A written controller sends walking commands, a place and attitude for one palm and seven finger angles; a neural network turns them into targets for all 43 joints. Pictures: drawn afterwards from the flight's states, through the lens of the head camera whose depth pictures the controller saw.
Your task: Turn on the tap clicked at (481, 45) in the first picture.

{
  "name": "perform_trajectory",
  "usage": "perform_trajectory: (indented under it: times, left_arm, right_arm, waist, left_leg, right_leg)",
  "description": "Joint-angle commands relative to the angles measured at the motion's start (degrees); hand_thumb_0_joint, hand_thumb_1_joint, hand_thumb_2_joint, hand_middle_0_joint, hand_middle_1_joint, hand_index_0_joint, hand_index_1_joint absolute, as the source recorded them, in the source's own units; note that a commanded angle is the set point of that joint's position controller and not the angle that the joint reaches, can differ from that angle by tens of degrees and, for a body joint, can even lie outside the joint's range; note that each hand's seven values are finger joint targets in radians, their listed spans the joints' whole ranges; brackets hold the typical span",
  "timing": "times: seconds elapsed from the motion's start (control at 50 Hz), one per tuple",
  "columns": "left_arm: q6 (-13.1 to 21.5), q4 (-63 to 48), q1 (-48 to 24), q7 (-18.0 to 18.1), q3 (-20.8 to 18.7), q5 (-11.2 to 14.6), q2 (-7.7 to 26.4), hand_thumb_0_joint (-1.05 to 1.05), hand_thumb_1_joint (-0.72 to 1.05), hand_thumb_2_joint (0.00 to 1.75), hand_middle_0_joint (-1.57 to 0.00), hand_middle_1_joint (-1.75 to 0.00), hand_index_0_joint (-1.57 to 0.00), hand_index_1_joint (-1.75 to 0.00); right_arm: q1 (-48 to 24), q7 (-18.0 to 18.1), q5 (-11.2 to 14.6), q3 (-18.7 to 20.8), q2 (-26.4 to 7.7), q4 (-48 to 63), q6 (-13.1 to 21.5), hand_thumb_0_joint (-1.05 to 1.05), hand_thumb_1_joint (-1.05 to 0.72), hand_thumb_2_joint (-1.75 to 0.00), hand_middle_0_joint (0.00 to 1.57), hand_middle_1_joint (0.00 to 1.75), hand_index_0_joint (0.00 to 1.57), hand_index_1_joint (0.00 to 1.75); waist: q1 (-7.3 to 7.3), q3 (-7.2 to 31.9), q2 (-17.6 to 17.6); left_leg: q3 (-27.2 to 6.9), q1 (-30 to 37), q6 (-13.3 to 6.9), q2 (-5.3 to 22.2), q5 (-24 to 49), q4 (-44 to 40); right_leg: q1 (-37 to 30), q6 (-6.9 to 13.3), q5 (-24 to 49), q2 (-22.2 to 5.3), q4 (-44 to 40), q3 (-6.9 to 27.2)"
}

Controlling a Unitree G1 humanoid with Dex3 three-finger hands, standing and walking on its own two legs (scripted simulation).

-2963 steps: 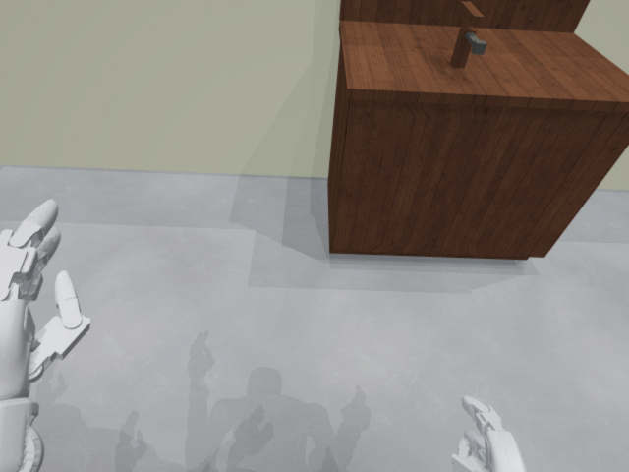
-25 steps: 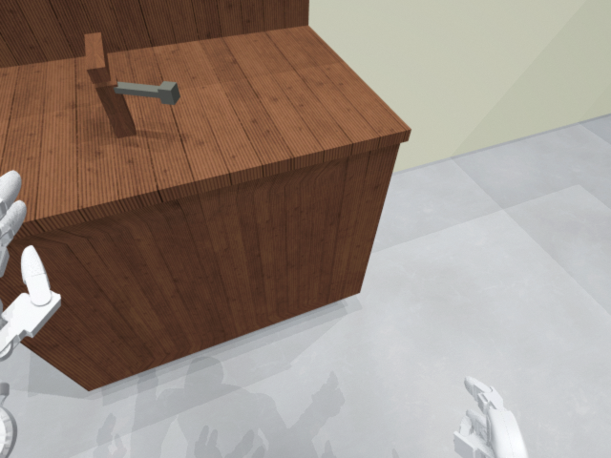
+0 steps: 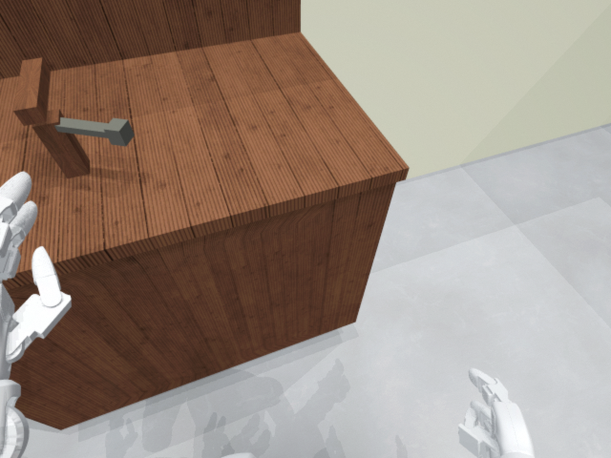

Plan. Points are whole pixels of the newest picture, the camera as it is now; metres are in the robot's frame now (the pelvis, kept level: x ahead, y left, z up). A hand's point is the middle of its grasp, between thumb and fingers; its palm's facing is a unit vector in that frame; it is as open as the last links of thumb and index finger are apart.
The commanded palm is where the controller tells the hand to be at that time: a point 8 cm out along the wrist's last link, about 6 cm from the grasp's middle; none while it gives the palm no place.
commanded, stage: come to a stop and stand still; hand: left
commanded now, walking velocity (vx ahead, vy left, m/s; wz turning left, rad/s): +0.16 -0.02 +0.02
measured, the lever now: (119, 132) +0.52 +0.32 +0.12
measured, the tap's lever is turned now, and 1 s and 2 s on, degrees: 59 59 59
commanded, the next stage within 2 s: look again from close up in 1.30 s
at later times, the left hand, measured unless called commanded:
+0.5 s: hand (131, 229) +0.31 +0.21 +0.17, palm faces +0.37 -0.79 -0.49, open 7.4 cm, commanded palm +0.23 +0.25 +0.19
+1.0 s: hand (96, 262) +0.26 +0.23 +0.17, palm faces +0.39 -0.83 -0.39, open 7.4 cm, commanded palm +0.21 +0.27 +0.19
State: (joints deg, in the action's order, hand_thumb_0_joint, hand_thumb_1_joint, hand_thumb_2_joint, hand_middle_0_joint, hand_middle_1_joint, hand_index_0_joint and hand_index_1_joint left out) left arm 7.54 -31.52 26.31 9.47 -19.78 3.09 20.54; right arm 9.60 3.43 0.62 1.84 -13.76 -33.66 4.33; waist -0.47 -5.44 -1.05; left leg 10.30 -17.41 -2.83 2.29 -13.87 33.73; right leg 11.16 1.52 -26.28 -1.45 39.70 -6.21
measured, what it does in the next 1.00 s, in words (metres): steps on the spot: right foot, then left foot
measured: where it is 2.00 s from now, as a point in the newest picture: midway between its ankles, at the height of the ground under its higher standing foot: outside the picture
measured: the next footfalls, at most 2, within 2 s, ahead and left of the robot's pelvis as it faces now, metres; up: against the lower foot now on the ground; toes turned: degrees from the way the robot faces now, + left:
right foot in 0.20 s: +0.11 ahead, -0.13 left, +0.00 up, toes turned -2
left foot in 0.54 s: +0.14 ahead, +0.08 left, +0.00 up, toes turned +7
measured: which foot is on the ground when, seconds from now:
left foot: down 0.00-0.22, up 0.24-0.52, down 0.54-1.00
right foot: up 0.00-0.18, down 0.20-1.00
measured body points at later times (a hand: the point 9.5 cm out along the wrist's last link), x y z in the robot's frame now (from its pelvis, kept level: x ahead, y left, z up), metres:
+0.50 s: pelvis +0.09 -0.03 +0.01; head +0.15 -0.05 +0.46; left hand +0.28 +0.25 +0.19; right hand +0.28 -0.27 -0.08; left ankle +0.10 +0.08 -0.71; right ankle +0.07 -0.13 -0.72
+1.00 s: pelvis +0.05 -0.01 +0.01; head +0.06 -0.02 +0.46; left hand +0.23 +0.27 +0.19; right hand +0.22 -0.24 -0.08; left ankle +0.10 +0.07 -0.72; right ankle +0.05 -0.13 -0.72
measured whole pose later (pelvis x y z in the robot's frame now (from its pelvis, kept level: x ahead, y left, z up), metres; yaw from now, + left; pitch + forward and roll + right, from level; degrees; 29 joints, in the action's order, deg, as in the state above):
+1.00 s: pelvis +0.05 -0.01 +0.01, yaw +1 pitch -1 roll -2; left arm 5.2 -27.4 27.5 8.2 -17.0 2.8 19.6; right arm 12.4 3.4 0.9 -0.9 -11.6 -34.7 3.3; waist -0.4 -0.8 3.1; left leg 5.9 -17.5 -2.4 1.9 -11.9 30.3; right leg 10.6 0.5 -15.1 0.8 26.8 -4.0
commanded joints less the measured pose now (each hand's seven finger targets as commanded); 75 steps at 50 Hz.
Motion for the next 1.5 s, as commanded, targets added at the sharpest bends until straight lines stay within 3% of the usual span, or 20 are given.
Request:
perform_trajectory:
  times: [0.0,0.12,0.16,0.18,0.22,0.32,0.48,0.52,0.54,0.58,0.66,0.74,0.8,0.84,1.1,1.36,1.38,1.4,1.42,1.48]
  left_arm:
    - [3.1,-12.1,-4.2,0.8,-7.5,-0.5,12.1,0.00,0.90,0.90,-0.20,-0.30,-0.20,-0.30]
    - [1.6,-13.8,2.0,1.0,-9.0,0.4,11.3,0.00,0.90,0.90,-0.20,-0.30,-0.20,-0.30]
    - [1.6,-11.1,1.7,0.6,-8.2,0.2,10.2,0.00,0.90,0.90,-0.20,-0.30,-0.20,-0.30]
    - [1.6,-9.5,1.0,0.4,-8.3,0.0,10.9,0.00,0.90,0.90,-0.20,-0.30,-0.20,-0.30]
    - [1.0,-6.0,0.8,0.0,-6.8,0.6,8.4,0.00,0.90,0.90,-0.20,-0.30,-0.20,-0.30]
    - [2.2,-6.5,-2.7,0.3,-9.8,-0.8,12.7,0.00,0.90,0.90,-0.20,-0.30,-0.20,-0.30]
    - [1.9,-15.2,2.5,1.1,-8.6,-0.2,12.3,0.00,0.90,0.90,-0.20,-0.30,-0.20,-0.30]
    - [1.8,-17.0,3.8,1.3,-9.1,0.0,13.1,0.00,0.90,0.90,-0.20,-0.30,-0.20,-0.30]
    - [1.8,-15.9,6.9,1.1,-8.8,0.0,12.1,0.00,0.90,0.90,-0.20,-0.30,-0.20,-0.30]
    - [1.9,-15.3,6.3,1.1,-9.1,-1.1,12.4,0.00,0.90,0.90,-0.20,-0.30,-0.20,-0.30]
    - [1.8,-12.7,-0.8,1.4,-7.1,-1.8,11.1,0.00,0.90,0.90,-0.20,-0.30,-0.20,-0.30]
    - [0.6,-10.2,0.1,0.8,-5.1,-1.3,9.4,0.00,0.90,0.90,-0.20,-0.30,-0.20,-0.30]
    - [0.8,-8.1,-1.6,0.5,-6.1,-0.7,9.9,0.00,0.90,0.90,-0.20,-0.30,-0.20,-0.30]
    - [0.3,-7.0,-1.3,0.2,-5.1,0.1,9.3,0.00,0.90,0.90,-0.20,-0.30,-0.20,-0.30]
    - [2.9,-6.8,-7.0,0.7,-3.5,-2.0,8.1,0.00,0.90,0.90,-0.20,-0.30,-0.20,-0.30]
    - [3.2,-5.5,-6.0,0.5,-4.3,-1.3,8.3,0.00,0.90,0.90,-0.20,-0.30,-0.20,-0.30]
    - [9.8,-18.8,-64.7,-0.4,-38.4,-9.4,56.3,0.00,0.90,0.90,-0.20,-0.30,-0.20,-0.30]
    - [7.7,13.2,-32.7,-3.1,-14.9,-4.0,20.9,0.00,0.90,0.90,-0.20,-0.30,-0.20,-0.30]
    - [6.9,6.8,-22.5,-2.6,-13.0,-0.8,15.7,0.00,0.90,0.90,-0.20,-0.30,-0.20,-0.30]
    - [7.8,1.1,-13.5,-4.1,-3.7,-0.3,7.5,0.00,0.90,0.90,-0.20,-0.30,-0.20,-0.30]
  right_arm:
    - [-4.3,-0.2,0.4,0.7,-4.0,8.8,3.0,0.00,-0.90,-0.90,0.20,0.30,0.20,0.30]
    - [-3.0,-0.8,1.0,0.6,-4.1,9.5,4.0,0.00,-0.90,-0.90,0.20,0.30,0.20,0.30]
    - [-3.4,-1.0,1.1,0.6,-3.9,9.5,4.1,0.00,-0.90,-0.90,0.20,0.30,0.20,0.30]
    - [-2.8,-1.0,0.9,0.8,-3.5,9.6,4.0,0.00,-0.90,-0.90,0.20,0.30,0.20,0.30]
    - [-2.7,-1.0,0.9,0.4,-2.8,9.2,4.6,0.00,-0.90,-0.90,0.20,0.30,0.20,0.30]
    - [-6.1,0.1,0.3,-0.4,-3.2,9.3,2.3,0.00,-0.90,-0.90,0.20,0.30,0.20,0.30]
    - [-5.3,0.5,0.7,0.8,-4.1,11.2,-0.4,0.00,-0.90,-0.90,0.20,0.30,0.20,0.30]
    - [-4.5,0.7,1.2,1.9,-5.4,11.2,-0.1,0.00,-0.90,-0.90,0.20,0.30,0.20,0.30]
    - [-3.8,0.7,1.4,2.4,-5.6,11.3,0.2,0.00,-0.90,-0.90,0.20,0.30,0.20,0.30]
    - [-3.4,0.2,0.4,2.0,-5.1,11.3,0.8,0.00,-0.90,-0.90,0.20,0.30,0.20,0.30]
    - [-1.7,-0.2,0.1,1.9,-5.2,9.2,2.8,0.00,-0.90,-0.90,0.20,0.30,0.20,0.30]
    - [-3.2,-0.2,0.4,1.1,-5.6,9.7,3.5,0.00,-0.90,-0.90,0.20,0.30,0.20,0.30]
    - [-4.8,-0.1,0.0,0.1,-4.7,9.8,3.0,0.00,-0.90,-0.90,0.20,0.30,0.20,0.30]
    - [-3.8,-0.1,0.4,0.5,-4.2,9.0,2.6,0.00,-0.90,-0.90,0.20,0.30,0.20,0.30]
    - [-3.9,1.2,-0.4,-0.4,-4.7,9.0,3.5,0.00,-0.90,-0.90,0.20,0.30,0.20,0.30]
    - [-3.8,1.0,-0.5,0.1,-4.6,7.8,4.9,0.00,-0.90,-0.90,0.20,0.30,0.20,0.30]
    - [1.6,0.5,-3.1,1.3,-7.1,9.0,6.2,0.00,-0.90,-0.90,0.20,0.30,0.20,0.30]
    - [-0.7,0.6,-1.1,-1.7,0.5,4.2,5.6,0.00,-0.90,-0.90,0.20,0.30,0.20,0.30]
    - [-4.2,-0.3,0.6,0.7,-3.0,7.6,5.6,0.00,-0.90,-0.90,0.20,0.30,0.20,0.30]
    - [-2.0,-2.0,0.5,1.0,-4.6,9.3,7.3,0.00,-0.90,-0.90,0.20,0.30,0.20,0.30]
  waist:
    - [0.60,7.0,13.1]
    - [0.03,11.1,14.5]
    - [0.24,12.6,4.3]
    - [1.56,13.5,-5.2]
    - [1.39,13.6,-8.1]
    - [-0.07,13.4,-8.1]
    - [-0.17,15.3,-4.6]
    - [0.12,16.6,1.3]
    - [-0.68,16.2,7.3]
    - [-0.72,15.2,14.7]
    - [0.24,16.0,13.1]
    - [0.20,13.9,8.2]
    - [0.61,11.1,-0.8]
    - [0.83,10.3,-5.8]
    - [-0.41,6.9,10.7]
    - [-0.01,9.3,3.3]
    - [-1.93,-2.2,-8.9]
    - [-0.15,10.1,-9.4]
    - [-2.01,10.2,3.8]
    - [-2.06,14.9,13.4]
  left_leg:
    - [-31.6,14.4,-10.1,20.6,8.8,-18.1]
    - [-10.2,10.9,-2.6,11.8,20.1,-8.3]
    - [-6.2,6.1,0.7,8.1,15.6,-0.1]
    - [-3.2,0.5,3.1,3.3,8.2,5.9]
    - [-6.5,-2.9,4.8,-0.7,-11.3,9.7]
    - [-7.1,-9.0,4.1,-0.9,-13.3,8.7]
    - [-5.5,2.0,3.9,-0.3,10.0,-2.2]
    - [-9.6,10.9,2.1,6.2,35.0,-5.5]
    - [-13.3,14.9,0.2,10.4,43.4,-6.6]
    - [-18.4,15.5,-3.1,14.6,50.3,-10.7]
    - [-14.8,17.8,-2.5,12.9,46.8,-9.6]
    - [-12.8,10.2,-0.7,11.0,25.4,-10.4]
    - [-10.7,2.3,2.4,5.3,4.7,-6.9]
    - [-9.0,3.3,3.4,2.4,-1.1,-2.4]
    - [-16.8,-3.0,0.9,7.0,-19.0,-22.4]
    - [-12.7,3.7,2.1,5.0,-3.2,-13.9]
    - [-9.8,-7.2,1.4,4.2,-1.3,-3.4]
    - [-11.8,7.0,1.1,-1.0,4.7,-3.2]
    - [-9.3,12.8,2.0,1.0,7.2,-8.8]
    - [-11.2,12.4,0.9,4.0,3.4,-12.2]
  right_leg:
    - [19.7,-1.1,-5.8,-1.3,20.8,6.7]
    - [3.7,-2.3,6.3,0.5,-7.6,0.0]
    - [-5.5,-2.0,25.0,-1.6,-17.4,3.0]
    - [-8.9,0.8,43.1,-8.9,-17.2,13.3]
    - [-9.3,3.7,58.1,-15.8,-17.7,18.5]
    - [-18.2,4.1,74.4,-17.1,-11.1,13.6]
    - [-12.9,1.2,62.0,-13.5,-9.0,8.2]
    - [-5.5,-1.9,43.1,-9.1,-7.4,5.5]
    - [0.5,-3.0,22.4,-5.7,-6.2,4.8]
    - [6.0,-2.8,-2.9,-0.9,1.2,4.2]
    - [6.2,-2.7,0.7,-0.6,-1.4,4.2]
    - [-1.2,-2.6,9.3,-0.7,-13.1,4.1]
    - [-2.4,0.2,24.1,-6.5,-20.3,12.5]
    - [1.8,1.8,19.0,-10.2,-23.2,16.4]
    - [-3.0,-1.3,7.9,0.8,-16.2,5.0]
    - [0.0,-0.9,14.0,-1.9,-20.9,8.4]
    - [10.0,-2.2,19.0,-6.4,-27.4,12.9]
    - [11.7,2.9,16.0,-8.1,-23.0,14.1]
    - [9.4,3.2,17.7,-4.9,-20.5,14.8]
    - [3.1,-0.5,15.0,-2.6,-17.0,10.8]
